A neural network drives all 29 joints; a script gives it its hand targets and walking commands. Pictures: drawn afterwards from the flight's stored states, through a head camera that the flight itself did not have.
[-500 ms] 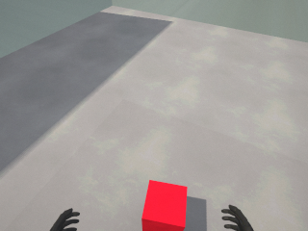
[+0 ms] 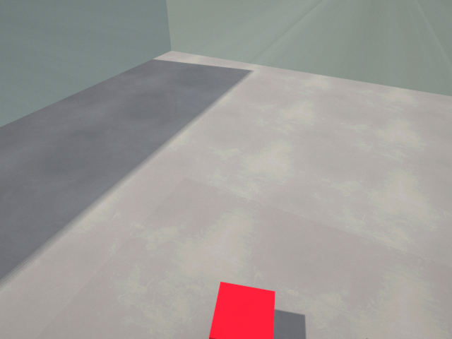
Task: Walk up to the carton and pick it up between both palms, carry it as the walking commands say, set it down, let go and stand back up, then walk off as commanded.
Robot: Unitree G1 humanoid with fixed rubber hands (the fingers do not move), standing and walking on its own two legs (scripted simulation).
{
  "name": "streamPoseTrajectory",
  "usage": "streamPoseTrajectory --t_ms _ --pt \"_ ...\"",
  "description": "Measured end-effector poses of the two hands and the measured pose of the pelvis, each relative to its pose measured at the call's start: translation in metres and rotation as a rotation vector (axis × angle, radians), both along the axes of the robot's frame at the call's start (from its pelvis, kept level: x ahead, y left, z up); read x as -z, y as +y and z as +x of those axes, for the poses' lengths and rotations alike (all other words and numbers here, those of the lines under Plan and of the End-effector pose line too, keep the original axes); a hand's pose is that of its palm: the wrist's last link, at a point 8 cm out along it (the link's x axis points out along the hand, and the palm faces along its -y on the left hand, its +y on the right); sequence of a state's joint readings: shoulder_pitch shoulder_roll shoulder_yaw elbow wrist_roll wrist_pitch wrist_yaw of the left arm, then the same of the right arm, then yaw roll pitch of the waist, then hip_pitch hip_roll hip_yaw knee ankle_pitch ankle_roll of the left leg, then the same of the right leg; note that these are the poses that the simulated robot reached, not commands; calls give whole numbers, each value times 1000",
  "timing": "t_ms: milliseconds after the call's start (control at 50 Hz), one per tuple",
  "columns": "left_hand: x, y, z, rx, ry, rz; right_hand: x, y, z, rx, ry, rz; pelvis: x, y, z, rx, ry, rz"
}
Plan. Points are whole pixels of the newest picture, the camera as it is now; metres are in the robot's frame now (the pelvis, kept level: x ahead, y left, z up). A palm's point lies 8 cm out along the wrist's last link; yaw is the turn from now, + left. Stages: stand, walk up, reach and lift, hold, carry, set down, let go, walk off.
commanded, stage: stand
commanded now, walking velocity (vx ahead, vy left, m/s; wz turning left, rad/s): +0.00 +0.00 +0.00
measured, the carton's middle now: (242, 327) +0.43 -0.08 -0.65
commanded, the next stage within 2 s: walk off in 1.26 s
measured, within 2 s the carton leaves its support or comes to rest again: neither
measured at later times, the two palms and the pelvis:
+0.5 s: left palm out of the picture +0.06 +0.28 -0.10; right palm out of the picture +0.04 -0.31 -0.10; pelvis -0.03 -0.01 +0.00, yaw +0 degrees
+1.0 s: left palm out of the picture +0.04 +0.30 -0.10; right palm out of the picture +0.03 -0.30 -0.10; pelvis -0.04 +0.00 +0.00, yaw -1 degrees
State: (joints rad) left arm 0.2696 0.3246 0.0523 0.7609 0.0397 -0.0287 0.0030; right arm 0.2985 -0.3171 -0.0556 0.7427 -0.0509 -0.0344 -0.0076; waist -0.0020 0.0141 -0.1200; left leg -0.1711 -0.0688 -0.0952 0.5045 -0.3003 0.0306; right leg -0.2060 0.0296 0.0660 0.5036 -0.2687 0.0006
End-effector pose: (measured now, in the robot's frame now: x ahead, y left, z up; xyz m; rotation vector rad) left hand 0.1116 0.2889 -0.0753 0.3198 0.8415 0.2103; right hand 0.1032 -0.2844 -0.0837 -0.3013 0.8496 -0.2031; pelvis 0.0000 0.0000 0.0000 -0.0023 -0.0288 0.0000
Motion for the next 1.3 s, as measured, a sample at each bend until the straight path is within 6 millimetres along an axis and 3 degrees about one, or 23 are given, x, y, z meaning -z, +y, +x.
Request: streamPoseTrajectory --t_ms 140,300,680,1060,1300 --pt "10 -2 -27 -13 62 -6 5 -7 -18 1 38 -3 0 -4 -11 1 -2 1" --pt "17 -6 -46 -20 101 -9 9 -17 -33 4 73 -11 1 -10 -20 1 -7 1" --pt "26 -4 -60 -18 178 -24 18 -26 -76 40 196 -24 -1 -10 -33 7 -18 -2" --pt "30 8 -78 -45 266 -15 19 -19 -70 42 227 -16 -4 -3 -35 15 -21 3" --pt "32 6 -75 -42 297 -14 19 -22 -67 55 252 -20 -6 -3 -32 21 -18 5"
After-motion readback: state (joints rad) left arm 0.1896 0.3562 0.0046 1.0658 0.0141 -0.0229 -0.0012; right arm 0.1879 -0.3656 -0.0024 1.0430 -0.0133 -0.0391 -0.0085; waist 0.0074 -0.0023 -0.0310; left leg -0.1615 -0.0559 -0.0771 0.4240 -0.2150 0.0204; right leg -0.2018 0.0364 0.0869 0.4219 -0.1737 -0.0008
